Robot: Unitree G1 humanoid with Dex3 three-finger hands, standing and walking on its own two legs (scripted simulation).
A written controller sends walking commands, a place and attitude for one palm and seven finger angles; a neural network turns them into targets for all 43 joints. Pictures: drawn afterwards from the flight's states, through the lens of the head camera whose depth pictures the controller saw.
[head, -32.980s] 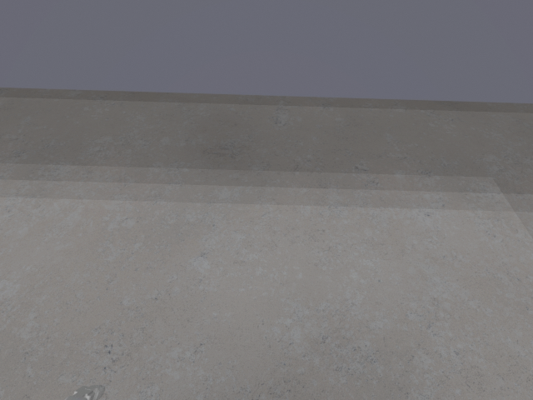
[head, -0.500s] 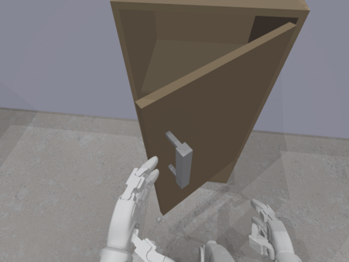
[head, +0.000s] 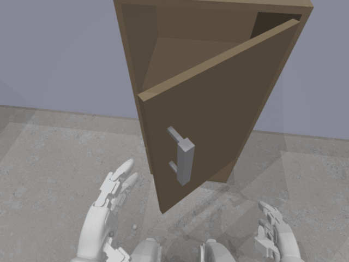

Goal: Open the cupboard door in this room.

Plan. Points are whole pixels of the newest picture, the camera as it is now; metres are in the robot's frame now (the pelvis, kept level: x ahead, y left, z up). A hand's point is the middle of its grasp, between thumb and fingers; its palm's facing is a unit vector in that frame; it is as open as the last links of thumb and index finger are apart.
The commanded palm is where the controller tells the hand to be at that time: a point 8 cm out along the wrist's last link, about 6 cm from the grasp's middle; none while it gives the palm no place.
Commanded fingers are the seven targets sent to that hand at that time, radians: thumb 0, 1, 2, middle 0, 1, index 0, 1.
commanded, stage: draw the hand back to the body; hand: left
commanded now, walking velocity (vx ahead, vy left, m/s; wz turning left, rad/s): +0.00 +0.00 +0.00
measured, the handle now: (178, 157) +0.32 +0.02 +0.08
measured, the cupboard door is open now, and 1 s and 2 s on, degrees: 44 44 44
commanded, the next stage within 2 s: step back with the hand held close in 1.50 s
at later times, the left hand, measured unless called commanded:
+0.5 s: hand (67, 211) +0.19 +0.17 +0.16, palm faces +0.00 -0.99 -0.16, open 15.9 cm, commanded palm +0.16 +0.23 +0.18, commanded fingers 0.00 -0.15 0.45 -0.16 -0.30 -0.16 -0.30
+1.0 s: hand out of the picture +0.21 +0.26 +0.25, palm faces +0.36 -0.86 -0.37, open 10.6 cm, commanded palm +0.17 +0.31 +0.27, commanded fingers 0.00 0.73 0.82 -0.19 -0.30 -0.19 -0.30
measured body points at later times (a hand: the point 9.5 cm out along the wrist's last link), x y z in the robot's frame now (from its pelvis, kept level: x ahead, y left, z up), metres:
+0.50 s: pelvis +0.02 +0.02 +0.05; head +0.02 +0.02 +0.50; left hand +0.18 +0.22 +0.17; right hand +0.20 -0.21 +0.00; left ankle +0.01 +0.12 -0.63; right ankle +0.03 -0.10 -0.63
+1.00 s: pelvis +0.03 +0.03 +0.10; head +0.00 +0.02 +0.55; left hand +0.19 +0.30 +0.27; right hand +0.21 -0.19 +0.04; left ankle +0.01 +0.12 -0.63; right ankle +0.03 -0.09 -0.63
